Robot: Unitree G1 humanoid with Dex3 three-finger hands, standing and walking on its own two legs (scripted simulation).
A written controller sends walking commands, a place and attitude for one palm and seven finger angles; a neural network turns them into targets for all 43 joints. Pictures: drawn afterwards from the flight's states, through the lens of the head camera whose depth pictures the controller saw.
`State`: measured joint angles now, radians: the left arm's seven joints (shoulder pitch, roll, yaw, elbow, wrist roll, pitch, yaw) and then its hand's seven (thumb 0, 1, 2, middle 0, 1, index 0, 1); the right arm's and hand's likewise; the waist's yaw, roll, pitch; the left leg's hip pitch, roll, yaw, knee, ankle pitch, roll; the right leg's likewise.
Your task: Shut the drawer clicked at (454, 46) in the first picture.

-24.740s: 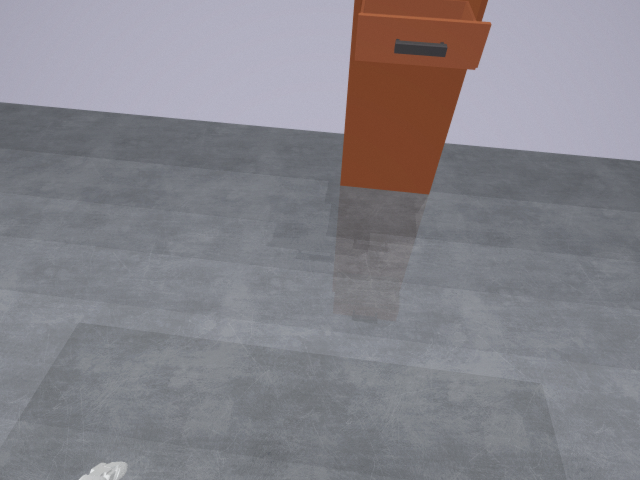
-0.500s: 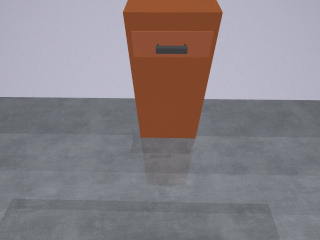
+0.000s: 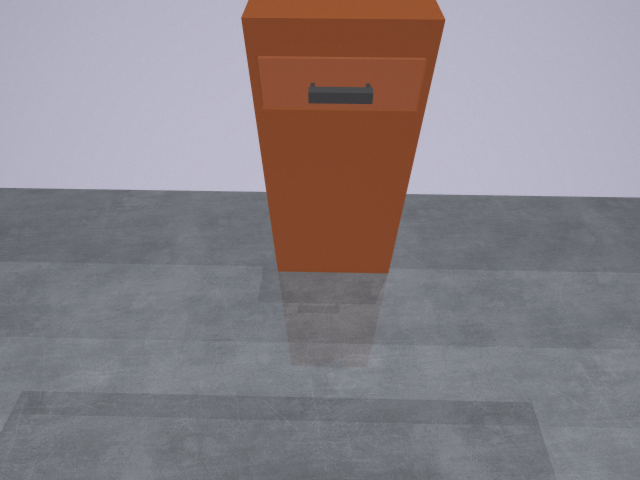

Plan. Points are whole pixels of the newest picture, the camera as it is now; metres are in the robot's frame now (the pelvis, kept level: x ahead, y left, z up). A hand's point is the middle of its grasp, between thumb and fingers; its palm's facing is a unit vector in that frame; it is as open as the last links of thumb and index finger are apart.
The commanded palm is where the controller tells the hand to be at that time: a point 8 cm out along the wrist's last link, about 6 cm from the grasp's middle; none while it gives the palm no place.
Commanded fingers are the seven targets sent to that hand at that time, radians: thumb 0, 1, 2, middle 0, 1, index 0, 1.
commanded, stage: look to check the result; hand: left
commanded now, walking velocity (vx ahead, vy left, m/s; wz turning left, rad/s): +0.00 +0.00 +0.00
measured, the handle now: (340, 90) +0.94 +0.00 +0.01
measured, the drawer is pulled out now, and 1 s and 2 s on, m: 0.00 0.00 0.00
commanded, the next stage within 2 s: stand and wait in 0.38 s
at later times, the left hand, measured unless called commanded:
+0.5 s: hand out of the picture +0.00 +0.15 -0.17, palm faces +0.04 -0.98 -0.18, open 7.3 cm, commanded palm none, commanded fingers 0.00 0.90 0.90 -0.20 -0.30 -0.20 -0.30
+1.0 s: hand out of the picture +0.01 +0.15 -0.17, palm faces +0.04 -0.98 -0.20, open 7.3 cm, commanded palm none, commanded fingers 0.00 0.90 0.90 -0.20 -0.30 -0.20 -0.30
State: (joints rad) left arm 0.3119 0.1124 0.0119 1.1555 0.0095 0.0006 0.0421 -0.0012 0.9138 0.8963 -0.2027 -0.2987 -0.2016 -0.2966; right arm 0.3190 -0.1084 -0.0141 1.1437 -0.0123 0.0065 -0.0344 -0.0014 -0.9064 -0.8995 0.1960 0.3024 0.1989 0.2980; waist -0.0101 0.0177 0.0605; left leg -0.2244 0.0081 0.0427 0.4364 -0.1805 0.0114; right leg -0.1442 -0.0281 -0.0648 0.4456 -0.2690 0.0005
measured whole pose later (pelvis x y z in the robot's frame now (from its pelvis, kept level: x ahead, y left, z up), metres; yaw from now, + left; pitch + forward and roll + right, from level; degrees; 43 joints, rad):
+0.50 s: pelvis +0.01 -0.01 +0.00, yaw +0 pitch -2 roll +0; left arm 0.28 0.11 0.01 1.15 0.01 -0.01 0.04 0.00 0.91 0.90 -0.20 -0.30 -0.20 -0.30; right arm 0.28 -0.12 -0.01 1.15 -0.01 0.00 -0.04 0.00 -0.91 -0.90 0.20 0.30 0.20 0.30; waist -0.01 0.02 0.06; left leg -0.20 0.02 0.04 0.42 -0.19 0.00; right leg -0.11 -0.02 -0.07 0.42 -0.28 -0.01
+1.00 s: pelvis +0.02 -0.02 +0.00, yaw +0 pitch -2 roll +0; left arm 0.28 0.13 0.01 1.15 0.01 -0.01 0.04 0.00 0.91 0.90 -0.20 -0.30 -0.20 -0.30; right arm 0.27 -0.14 -0.01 1.15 -0.01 0.00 -0.04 0.00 -0.91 -0.90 0.20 0.30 0.20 0.30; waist -0.01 0.02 0.06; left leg -0.17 0.03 0.03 0.40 -0.19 -0.01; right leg -0.08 -0.01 -0.08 0.40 -0.28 -0.02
